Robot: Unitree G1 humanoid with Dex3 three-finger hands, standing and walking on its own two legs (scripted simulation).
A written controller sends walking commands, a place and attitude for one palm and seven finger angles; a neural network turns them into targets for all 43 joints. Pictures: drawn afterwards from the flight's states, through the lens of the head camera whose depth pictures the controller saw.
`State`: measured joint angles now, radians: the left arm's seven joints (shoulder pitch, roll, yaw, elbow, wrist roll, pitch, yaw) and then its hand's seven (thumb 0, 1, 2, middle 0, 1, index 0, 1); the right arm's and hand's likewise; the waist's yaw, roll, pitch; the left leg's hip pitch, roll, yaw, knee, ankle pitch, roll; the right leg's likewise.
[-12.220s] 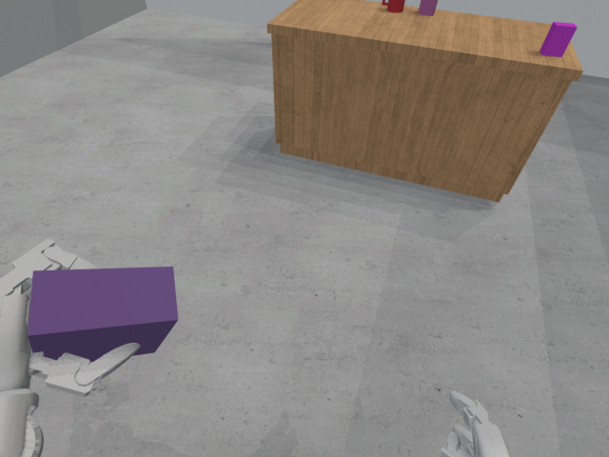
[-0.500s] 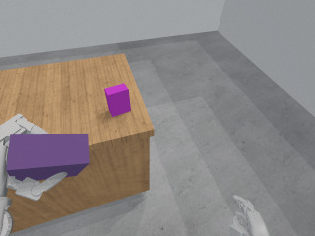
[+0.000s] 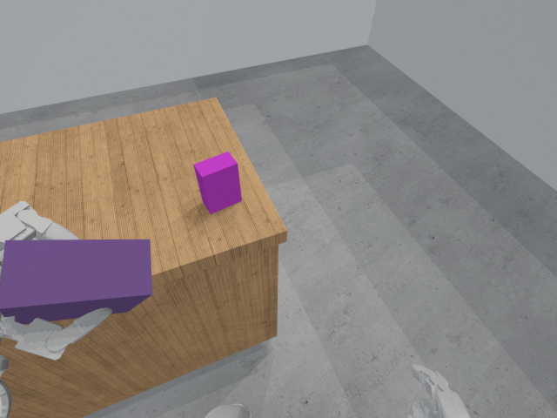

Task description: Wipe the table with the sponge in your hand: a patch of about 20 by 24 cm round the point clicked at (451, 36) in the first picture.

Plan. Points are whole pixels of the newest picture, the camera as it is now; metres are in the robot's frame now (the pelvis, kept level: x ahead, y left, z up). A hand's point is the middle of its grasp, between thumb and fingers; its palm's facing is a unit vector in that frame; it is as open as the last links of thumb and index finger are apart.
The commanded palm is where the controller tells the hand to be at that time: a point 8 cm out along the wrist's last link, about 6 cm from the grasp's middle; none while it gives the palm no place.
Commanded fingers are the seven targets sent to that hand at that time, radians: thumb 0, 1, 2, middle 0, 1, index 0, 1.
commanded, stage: shuffle to correct the standing spot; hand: left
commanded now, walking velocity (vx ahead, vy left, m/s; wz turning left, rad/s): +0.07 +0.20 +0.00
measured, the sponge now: (98, 282) +0.23 +0.20 +0.16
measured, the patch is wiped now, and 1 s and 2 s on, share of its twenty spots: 0.00 0.00 0.00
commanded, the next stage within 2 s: come to a stop and stand still in 1.28 s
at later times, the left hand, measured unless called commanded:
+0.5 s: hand out of the picture +0.22 +0.38 +0.17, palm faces +0.44 -0.79 -0.43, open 9.8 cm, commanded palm +0.16 +0.41 +0.18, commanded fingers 0.00 0.10 1.30 -1.20 -1.60 -1.20 -1.60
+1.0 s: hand out of the picture +0.22 +0.48 +0.16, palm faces +0.41 -0.79 -0.46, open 9.8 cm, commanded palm +0.16 +0.52 +0.18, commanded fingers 0.00 0.10 1.30 -1.20 -1.60 -1.20 -1.60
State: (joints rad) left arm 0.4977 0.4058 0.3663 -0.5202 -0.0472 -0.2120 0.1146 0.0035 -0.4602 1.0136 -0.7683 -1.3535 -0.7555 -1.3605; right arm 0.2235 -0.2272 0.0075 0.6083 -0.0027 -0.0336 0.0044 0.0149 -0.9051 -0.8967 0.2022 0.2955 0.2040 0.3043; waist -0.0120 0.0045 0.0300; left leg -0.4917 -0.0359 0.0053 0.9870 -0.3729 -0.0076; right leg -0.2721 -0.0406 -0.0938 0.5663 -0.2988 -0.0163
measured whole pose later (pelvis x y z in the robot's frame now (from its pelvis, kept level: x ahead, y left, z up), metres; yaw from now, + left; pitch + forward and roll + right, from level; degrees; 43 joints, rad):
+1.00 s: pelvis +0.01 +0.23 -0.02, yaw +3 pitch -2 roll +0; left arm 0.43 0.40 0.38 -0.50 -0.01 -0.18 0.13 0.00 -0.46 1.02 -0.77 -1.35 -0.76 -1.36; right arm 0.20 -0.23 -0.04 0.61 0.02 -0.12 -0.04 0.02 -0.91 -0.90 0.20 0.29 0.20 0.30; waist -0.02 -0.02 0.07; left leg -0.35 0.04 0.02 0.70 -0.31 -0.02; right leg -0.29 -0.09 -0.04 0.71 -0.39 0.03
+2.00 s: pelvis +0.02 +0.25 +0.00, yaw +0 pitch +3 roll -1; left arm 0.30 0.49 0.45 -0.44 -0.08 -0.26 0.10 0.00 -0.46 1.02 -0.77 -1.35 -0.76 -1.36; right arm 0.24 -0.24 0.05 0.56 0.01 -0.16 0.03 0.01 -0.91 -0.90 0.20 0.30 0.20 0.30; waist 0.03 -0.02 0.04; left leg -0.33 0.03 0.04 0.55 -0.25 0.00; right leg -0.29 0.05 -0.07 0.51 -0.26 -0.06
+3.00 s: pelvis -0.02 +0.28 +0.01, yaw +2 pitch -1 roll -1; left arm 0.42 0.40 0.32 -0.43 -0.09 -0.22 0.10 0.00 -0.46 1.02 -0.77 -1.35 -0.76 -1.36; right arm 0.22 -0.23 0.03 0.59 0.03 -0.16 0.00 0.02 -0.91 -0.90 0.20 0.30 0.20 0.30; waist 0.02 -0.03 0.03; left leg -0.30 -0.02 0.03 0.47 -0.16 0.04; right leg -0.25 -0.01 -0.08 0.46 -0.18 -0.02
